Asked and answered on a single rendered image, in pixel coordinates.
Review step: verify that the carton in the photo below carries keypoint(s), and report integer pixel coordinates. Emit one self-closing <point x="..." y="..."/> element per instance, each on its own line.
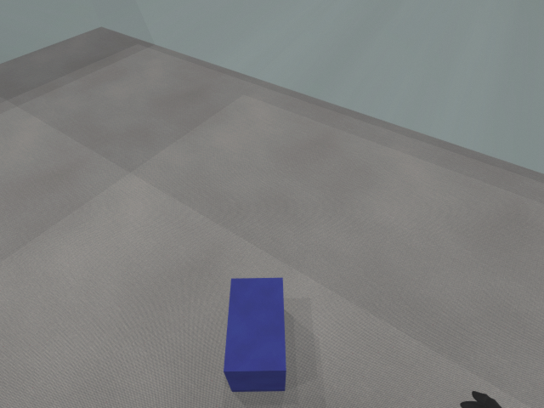
<point x="255" y="351"/>

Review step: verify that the robot right hand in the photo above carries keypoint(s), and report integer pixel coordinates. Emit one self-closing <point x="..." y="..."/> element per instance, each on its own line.
<point x="483" y="401"/>

